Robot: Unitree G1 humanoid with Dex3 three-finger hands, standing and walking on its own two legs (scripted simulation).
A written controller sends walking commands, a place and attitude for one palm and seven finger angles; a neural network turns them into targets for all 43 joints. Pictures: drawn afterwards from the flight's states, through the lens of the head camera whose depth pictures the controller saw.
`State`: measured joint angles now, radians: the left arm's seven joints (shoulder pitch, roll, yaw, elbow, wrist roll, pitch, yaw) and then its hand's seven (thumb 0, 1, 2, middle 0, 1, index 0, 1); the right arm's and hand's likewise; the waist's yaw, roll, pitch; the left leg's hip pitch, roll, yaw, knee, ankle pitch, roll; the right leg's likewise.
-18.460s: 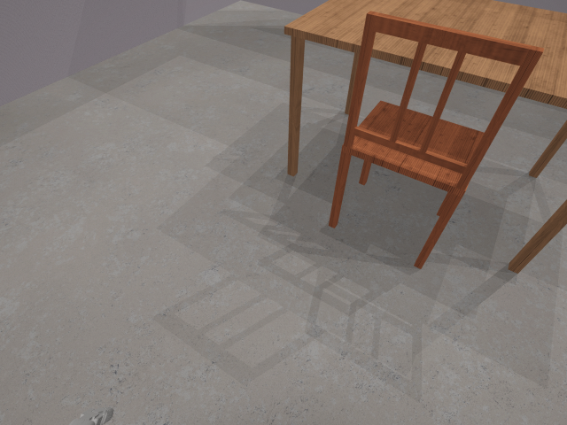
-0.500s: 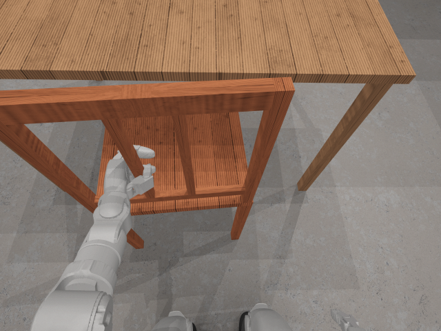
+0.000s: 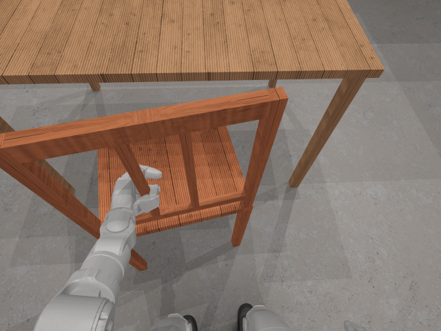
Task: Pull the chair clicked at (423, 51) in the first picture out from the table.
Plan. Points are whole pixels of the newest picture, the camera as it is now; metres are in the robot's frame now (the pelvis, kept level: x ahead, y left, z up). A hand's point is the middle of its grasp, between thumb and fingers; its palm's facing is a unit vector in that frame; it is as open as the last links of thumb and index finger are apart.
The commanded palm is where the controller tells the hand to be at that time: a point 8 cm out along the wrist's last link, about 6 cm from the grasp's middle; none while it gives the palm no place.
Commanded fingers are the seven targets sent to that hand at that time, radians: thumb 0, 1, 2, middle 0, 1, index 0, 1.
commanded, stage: step backward, pulling the chair out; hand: left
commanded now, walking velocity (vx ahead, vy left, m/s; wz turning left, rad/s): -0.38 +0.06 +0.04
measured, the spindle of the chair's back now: (141, 185) +0.39 +0.16 -0.04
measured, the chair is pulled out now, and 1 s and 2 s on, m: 0.12 0.19 0.32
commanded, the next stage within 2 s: none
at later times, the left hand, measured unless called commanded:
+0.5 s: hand (154, 225) +0.31 +0.13 -0.06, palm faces +0.06 -0.98 -0.18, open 5.2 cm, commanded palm +0.31 +0.18 -0.06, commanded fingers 0.00 0.90 0.90 -0.50 -1.45 -0.50 -1.45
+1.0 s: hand (154, 231) +0.30 +0.13 -0.06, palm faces +0.07 -0.98 -0.19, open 5.2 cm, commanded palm +0.29 +0.18 -0.06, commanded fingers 0.00 0.90 0.90 -0.50 -1.45 -0.50 -1.45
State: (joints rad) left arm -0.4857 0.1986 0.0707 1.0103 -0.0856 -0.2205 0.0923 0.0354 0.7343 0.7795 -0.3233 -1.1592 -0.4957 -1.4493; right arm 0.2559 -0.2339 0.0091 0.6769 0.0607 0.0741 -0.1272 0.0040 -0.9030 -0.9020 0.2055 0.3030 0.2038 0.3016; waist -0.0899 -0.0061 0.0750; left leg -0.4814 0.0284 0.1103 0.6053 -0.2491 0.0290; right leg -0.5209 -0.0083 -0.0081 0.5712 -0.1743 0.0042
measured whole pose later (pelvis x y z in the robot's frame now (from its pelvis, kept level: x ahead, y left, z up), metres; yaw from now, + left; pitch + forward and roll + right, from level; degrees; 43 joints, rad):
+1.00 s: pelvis -0.07 -0.02 -0.01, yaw +0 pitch +1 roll +0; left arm -0.54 0.21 0.07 1.08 -0.06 -0.22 0.10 0.02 0.68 0.81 -0.34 -1.19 -0.50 -1.45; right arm 0.20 -0.21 0.03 0.75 0.04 -0.07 -0.12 0.01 -0.90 -0.90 0.21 0.30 0.21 0.30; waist -0.05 0.01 0.16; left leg -0.52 0.06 0.07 0.71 -0.23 0.00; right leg -0.49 -0.01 -0.04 0.70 -0.23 -0.01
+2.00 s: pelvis -0.21 +0.01 -0.01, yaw +0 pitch +1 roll +0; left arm -0.53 0.19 0.06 1.05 -0.03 -0.22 0.11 0.01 0.68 0.77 -0.29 -1.21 -0.50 -1.45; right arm 0.18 -0.28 0.00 0.75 0.03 -0.02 -0.13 0.00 -0.90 -0.90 0.21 0.30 0.20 0.30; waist -0.10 -0.01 0.17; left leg -0.44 0.04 -0.02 0.63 -0.16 -0.03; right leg -0.48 -0.05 -0.03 0.59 -0.14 0.02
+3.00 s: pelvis -0.39 -0.02 +0.00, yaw -1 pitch +1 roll -2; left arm -0.52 0.21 0.06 1.05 -0.06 -0.21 0.09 0.02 0.69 0.78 -0.27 -1.20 -0.50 -1.45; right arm 0.19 -0.24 0.02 0.74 0.03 -0.02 -0.11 0.00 -0.90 -0.90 0.20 0.30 0.20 0.30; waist -0.03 0.02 0.18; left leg -0.42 0.09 -0.04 0.63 -0.22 -0.06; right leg -0.38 0.00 -0.04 0.58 -0.21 0.01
